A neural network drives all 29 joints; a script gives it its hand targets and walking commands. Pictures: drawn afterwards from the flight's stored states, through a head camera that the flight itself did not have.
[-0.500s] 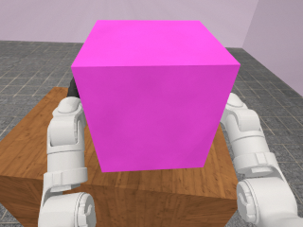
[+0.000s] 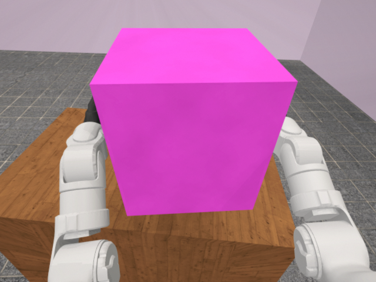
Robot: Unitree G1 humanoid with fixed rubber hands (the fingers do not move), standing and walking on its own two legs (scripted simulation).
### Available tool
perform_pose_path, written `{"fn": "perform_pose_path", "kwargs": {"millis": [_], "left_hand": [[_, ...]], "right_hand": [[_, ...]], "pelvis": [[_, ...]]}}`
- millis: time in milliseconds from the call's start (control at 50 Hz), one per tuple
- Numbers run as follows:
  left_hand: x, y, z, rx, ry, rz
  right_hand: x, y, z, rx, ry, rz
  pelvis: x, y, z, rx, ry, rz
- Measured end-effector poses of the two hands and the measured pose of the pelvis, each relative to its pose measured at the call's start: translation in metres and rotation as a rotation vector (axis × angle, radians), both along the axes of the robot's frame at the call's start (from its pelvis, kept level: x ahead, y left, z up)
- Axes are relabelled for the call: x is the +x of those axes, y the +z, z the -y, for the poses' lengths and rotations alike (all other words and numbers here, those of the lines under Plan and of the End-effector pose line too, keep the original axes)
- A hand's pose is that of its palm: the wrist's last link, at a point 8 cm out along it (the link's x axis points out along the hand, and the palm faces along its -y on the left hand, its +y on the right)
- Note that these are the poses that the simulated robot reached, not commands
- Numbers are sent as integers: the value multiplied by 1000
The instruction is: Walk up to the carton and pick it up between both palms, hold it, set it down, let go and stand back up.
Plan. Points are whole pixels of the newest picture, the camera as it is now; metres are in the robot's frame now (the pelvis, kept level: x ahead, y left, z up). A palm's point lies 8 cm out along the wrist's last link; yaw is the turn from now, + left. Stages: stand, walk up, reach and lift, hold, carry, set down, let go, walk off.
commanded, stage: hold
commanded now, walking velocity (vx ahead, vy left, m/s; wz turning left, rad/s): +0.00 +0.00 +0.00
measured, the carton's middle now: (188, 120) +0.39 +0.00 +0.21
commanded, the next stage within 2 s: none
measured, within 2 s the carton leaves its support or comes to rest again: neither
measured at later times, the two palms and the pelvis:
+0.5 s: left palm (96, 125) +0.35 +0.18 +0.22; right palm (274, 121) +0.36 -0.18 +0.22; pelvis +0.00 +0.00 +0.00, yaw +0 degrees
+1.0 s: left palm (95, 125) +0.35 +0.18 +0.22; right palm (275, 121) +0.36 -0.18 +0.22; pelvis +0.00 +0.00 +0.00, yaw +0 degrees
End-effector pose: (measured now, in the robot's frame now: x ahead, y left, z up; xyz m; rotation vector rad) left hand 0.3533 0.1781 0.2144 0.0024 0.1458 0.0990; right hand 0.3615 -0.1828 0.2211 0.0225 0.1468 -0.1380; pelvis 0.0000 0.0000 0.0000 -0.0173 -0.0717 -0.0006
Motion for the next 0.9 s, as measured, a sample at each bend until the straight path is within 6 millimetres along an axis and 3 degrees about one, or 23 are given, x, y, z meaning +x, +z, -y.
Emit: {"fn": "perform_pose_path", "kwargs": {"millis": [900], "left_hand": [[-4,0,-1,8,3,11]], "right_hand": [[-3,-1,-1,8,-1,11]], "pelvis": [[1,-1,-1,-2,5,9]]}}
